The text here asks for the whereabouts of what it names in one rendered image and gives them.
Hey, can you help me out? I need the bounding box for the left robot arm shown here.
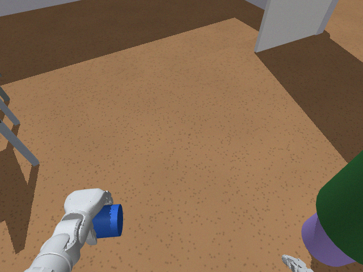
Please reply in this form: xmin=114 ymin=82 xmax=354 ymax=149
xmin=24 ymin=210 xmax=92 ymax=272

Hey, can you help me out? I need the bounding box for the left robot hand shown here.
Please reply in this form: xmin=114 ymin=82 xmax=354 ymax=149
xmin=64 ymin=188 xmax=113 ymax=245

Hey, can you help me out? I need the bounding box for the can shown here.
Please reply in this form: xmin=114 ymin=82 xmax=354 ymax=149
xmin=92 ymin=204 xmax=123 ymax=239

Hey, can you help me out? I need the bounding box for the potted plant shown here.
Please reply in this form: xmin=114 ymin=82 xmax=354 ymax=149
xmin=301 ymin=150 xmax=363 ymax=267

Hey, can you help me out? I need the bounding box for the right robot hand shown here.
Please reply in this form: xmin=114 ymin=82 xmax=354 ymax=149
xmin=282 ymin=254 xmax=313 ymax=272

